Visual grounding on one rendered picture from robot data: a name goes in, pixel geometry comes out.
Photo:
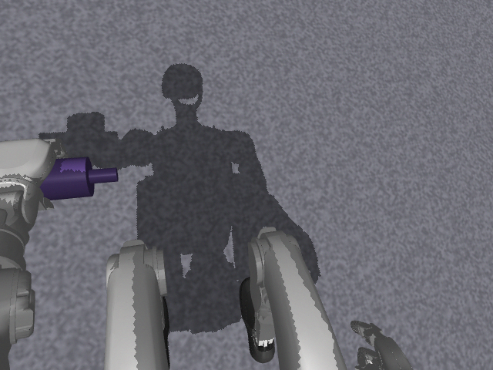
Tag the right robot foot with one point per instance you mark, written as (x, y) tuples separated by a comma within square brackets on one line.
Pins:
[(259, 353)]

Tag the right robot hand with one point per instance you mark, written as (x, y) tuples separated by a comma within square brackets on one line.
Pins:
[(387, 354)]

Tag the bottle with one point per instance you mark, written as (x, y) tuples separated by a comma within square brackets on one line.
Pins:
[(74, 178)]

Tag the left robot arm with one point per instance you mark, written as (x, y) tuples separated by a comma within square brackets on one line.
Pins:
[(19, 204)]

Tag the left robot hand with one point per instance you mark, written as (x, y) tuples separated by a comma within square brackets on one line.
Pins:
[(31, 160)]

